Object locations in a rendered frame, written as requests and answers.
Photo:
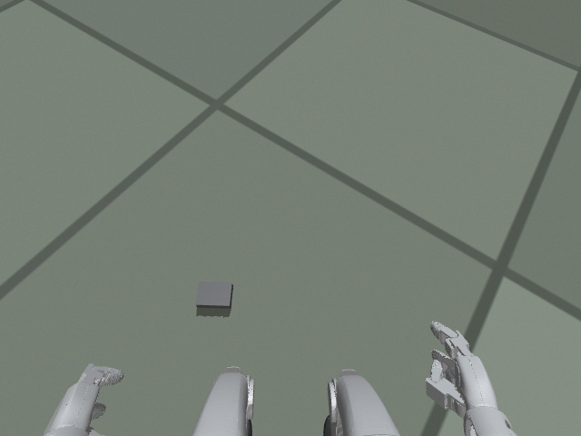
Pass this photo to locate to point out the small box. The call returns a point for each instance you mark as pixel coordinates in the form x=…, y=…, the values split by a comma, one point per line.
x=214, y=295

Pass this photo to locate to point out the right robot hand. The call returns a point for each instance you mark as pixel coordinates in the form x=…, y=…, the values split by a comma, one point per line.
x=467, y=384

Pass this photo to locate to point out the right robot arm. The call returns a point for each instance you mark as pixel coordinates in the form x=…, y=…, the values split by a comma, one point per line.
x=487, y=421

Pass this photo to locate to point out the left robot hand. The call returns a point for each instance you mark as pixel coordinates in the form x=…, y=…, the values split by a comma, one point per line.
x=79, y=405

